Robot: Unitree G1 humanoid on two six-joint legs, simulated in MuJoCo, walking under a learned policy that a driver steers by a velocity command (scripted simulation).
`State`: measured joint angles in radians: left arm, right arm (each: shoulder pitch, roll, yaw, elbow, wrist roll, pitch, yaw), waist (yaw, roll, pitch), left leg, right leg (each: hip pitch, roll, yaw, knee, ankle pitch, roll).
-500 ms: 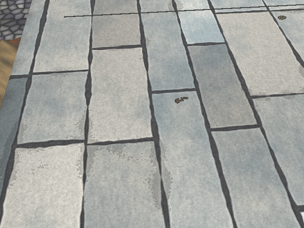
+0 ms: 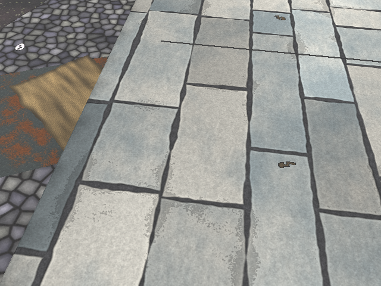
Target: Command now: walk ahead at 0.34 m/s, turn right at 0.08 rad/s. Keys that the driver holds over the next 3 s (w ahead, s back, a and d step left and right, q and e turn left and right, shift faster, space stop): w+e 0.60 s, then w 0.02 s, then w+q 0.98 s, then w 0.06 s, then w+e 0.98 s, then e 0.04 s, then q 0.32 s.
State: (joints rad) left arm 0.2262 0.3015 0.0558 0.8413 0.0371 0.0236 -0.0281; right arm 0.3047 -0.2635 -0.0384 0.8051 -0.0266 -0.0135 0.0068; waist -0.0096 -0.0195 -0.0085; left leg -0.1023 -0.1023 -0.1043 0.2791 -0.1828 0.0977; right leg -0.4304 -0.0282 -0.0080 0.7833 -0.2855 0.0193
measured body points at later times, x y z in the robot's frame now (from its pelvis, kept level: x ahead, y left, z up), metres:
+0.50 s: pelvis +0.21 -0.11 +0.00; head +0.23 -0.14 +0.44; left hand +0.26 +0.16 -0.12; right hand +0.29 -0.39 -0.13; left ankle +0.35 +0.02 -0.68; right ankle +0.11 -0.14 -0.75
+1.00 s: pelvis +0.50 -0.17 +0.00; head +0.52 -0.17 +0.44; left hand +0.73 +0.01 -0.11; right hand +0.39 -0.42 -0.13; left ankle +0.50 -0.11 -0.75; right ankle +0.53 -0.35 -0.69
